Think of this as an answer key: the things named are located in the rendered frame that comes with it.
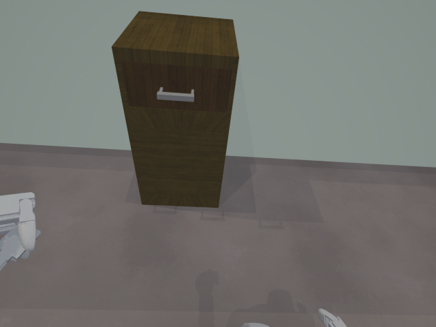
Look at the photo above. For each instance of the handle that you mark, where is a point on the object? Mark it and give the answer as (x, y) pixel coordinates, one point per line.
(184, 97)

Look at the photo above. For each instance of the robot left hand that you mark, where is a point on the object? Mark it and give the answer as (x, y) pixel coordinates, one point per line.
(18, 223)

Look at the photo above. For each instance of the cabinet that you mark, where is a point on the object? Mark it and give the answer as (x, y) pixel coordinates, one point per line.
(179, 155)

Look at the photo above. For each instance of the robot right hand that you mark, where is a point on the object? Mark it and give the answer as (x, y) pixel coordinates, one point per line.
(329, 319)

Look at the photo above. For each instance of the drawer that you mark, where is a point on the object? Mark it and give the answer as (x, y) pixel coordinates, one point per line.
(143, 81)

